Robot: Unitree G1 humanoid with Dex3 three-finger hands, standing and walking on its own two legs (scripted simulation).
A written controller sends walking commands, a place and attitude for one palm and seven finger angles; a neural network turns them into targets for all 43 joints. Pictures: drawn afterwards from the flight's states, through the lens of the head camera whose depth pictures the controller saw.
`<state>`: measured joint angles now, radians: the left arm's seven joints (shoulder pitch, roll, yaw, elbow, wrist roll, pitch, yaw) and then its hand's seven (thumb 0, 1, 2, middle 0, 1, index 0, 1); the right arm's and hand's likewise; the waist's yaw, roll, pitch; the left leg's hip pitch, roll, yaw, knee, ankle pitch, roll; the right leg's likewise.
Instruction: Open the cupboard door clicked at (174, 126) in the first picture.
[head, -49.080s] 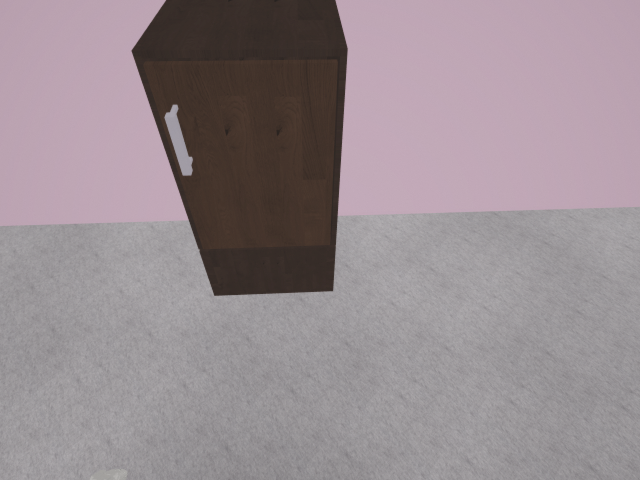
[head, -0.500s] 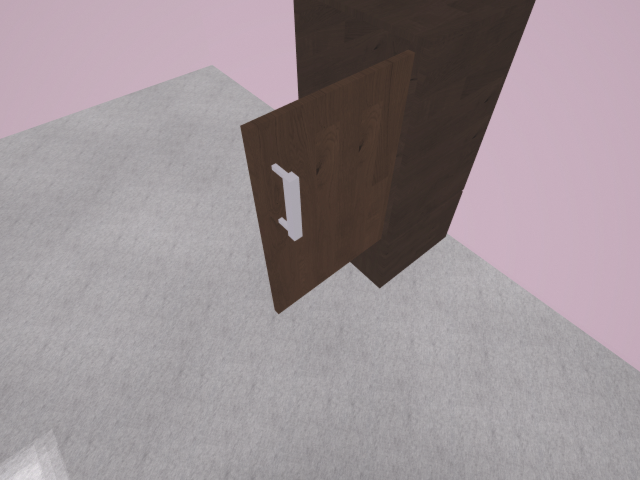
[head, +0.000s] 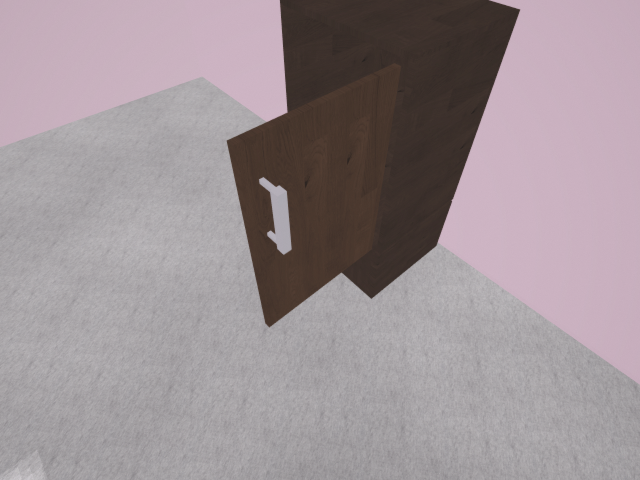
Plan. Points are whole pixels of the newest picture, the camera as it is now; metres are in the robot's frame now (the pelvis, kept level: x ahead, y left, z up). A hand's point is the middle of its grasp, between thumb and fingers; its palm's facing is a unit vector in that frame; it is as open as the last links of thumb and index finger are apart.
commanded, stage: look to check the result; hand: left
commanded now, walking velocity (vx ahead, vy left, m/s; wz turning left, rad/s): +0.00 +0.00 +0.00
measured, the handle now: (275, 216) +0.58 +0.12 -0.06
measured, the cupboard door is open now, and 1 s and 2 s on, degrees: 91 91 91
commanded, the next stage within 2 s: stand and wait in 0.54 s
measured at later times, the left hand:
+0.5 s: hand out of the picture +0.00 +0.17 -0.17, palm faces +0.02 -0.98 -0.20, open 7.4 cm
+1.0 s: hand out of the picture +0.02 +0.17 -0.17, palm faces +0.02 -0.98 -0.22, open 7.4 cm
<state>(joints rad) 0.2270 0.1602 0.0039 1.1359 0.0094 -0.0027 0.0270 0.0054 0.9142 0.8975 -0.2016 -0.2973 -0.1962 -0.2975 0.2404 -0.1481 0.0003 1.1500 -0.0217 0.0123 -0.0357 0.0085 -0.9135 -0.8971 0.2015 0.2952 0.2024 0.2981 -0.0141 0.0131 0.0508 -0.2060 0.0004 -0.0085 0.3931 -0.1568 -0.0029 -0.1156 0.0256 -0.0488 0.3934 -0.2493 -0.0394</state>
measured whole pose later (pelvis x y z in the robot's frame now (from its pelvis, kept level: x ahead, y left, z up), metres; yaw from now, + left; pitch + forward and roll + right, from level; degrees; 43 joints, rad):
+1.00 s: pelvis +0.01 -0.01 +0.00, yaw +0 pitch -2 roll +0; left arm 0.25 0.17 0.01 1.14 0.01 -0.01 0.03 0.00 0.90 0.90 -0.20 -0.30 -0.20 -0.30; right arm 0.23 -0.16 0.00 1.15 -0.02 0.01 -0.04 0.01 -0.91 -0.90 0.20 0.30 0.20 0.30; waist -0.01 0.01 0.06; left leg -0.18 0.02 -0.01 0.38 -0.17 -0.02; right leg -0.09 0.04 -0.05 0.37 -0.26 -0.06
